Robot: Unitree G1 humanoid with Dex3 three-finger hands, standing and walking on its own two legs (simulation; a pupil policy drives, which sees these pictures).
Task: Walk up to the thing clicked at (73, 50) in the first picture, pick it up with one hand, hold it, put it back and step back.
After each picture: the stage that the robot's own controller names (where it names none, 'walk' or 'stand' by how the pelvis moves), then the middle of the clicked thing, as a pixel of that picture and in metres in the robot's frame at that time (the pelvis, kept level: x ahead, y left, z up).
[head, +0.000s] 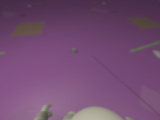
stand; (73, 51) +1.34 +0.36 -0.72
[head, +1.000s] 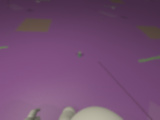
walk; (79, 54) +1.25 +0.15 -0.70
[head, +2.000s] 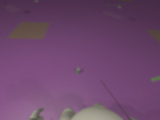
walk; (78, 71) +0.78 +0.13 -0.71
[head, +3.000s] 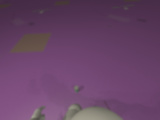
walk; (76, 89) +0.48 +0.20 -0.70
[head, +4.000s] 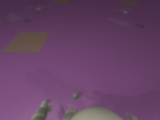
stand; (74, 96) +0.37 +0.16 -0.71
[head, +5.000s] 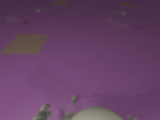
stand; (73, 99) +0.35 +0.17 -0.72
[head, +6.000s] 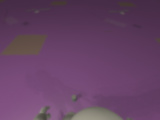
stand; (74, 98) +0.36 +0.17 -0.73
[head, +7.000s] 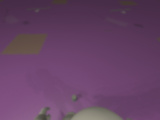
stand; (74, 98) +0.35 +0.17 -0.73
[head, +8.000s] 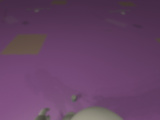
stand; (73, 98) +0.36 +0.17 -0.73
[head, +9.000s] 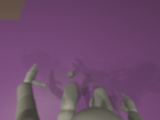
go down; (70, 74) +0.39 +0.18 -0.51
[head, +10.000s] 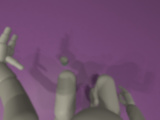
go down; (64, 61) +0.43 +0.22 -0.32
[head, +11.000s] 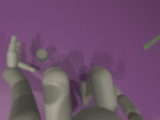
close in; (42, 55) +0.41 +0.26 -0.23
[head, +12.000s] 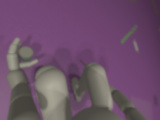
close; (26, 54) +0.41 +0.28 -0.22
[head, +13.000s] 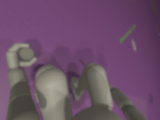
lift; (26, 55) +0.39 +0.27 -0.22
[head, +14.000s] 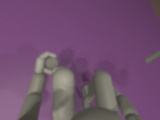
lift; (50, 63) +0.33 +0.26 -0.12
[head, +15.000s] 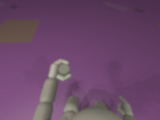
lift; (64, 72) +0.32 +0.17 +0.03
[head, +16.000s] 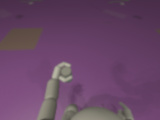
hold; (67, 74) +0.32 +0.16 +0.01
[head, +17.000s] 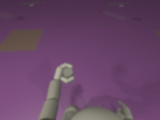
hold; (68, 75) +0.32 +0.15 +0.01
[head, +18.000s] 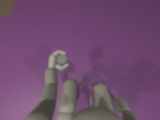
crouch; (62, 62) +0.40 +0.19 -0.07
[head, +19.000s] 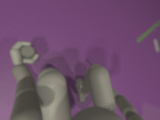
lower; (29, 54) +0.40 +0.28 -0.21
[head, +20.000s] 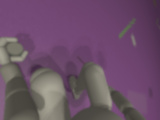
lower; (16, 51) +0.42 +0.30 -0.23
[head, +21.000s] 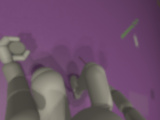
lower; (18, 50) +0.42 +0.30 -0.22
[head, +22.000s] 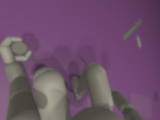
lower; (20, 50) +0.41 +0.30 -0.22
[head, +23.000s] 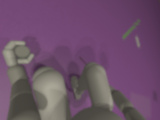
loosen; (23, 53) +0.40 +0.28 -0.23
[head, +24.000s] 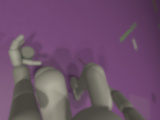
withdraw; (27, 54) +0.41 +0.27 -0.23
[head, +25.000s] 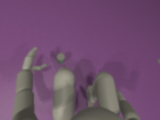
stand; (60, 58) +0.43 +0.23 -0.29
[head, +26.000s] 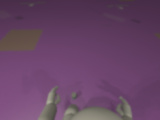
stand; (73, 95) +0.36 +0.14 -0.65
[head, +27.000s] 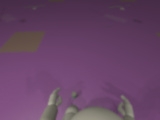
stand; (74, 95) +0.38 +0.17 -0.66
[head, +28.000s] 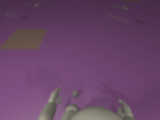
stand; (74, 94) +0.38 +0.16 -0.67
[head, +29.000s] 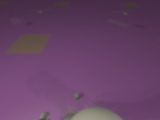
walk; (76, 96) +0.39 +0.15 -0.72
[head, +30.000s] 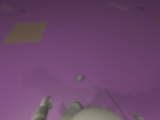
walk; (79, 79) +0.54 +0.14 -0.70
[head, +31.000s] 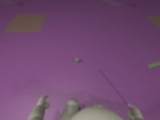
walk; (76, 61) +0.86 +0.21 -0.70
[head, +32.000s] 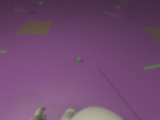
stand; (78, 60) +1.06 +0.19 -0.71
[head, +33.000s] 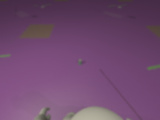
stand; (80, 62) +1.05 +0.19 -0.73
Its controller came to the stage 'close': yes
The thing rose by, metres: 0.72
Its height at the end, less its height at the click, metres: +0.00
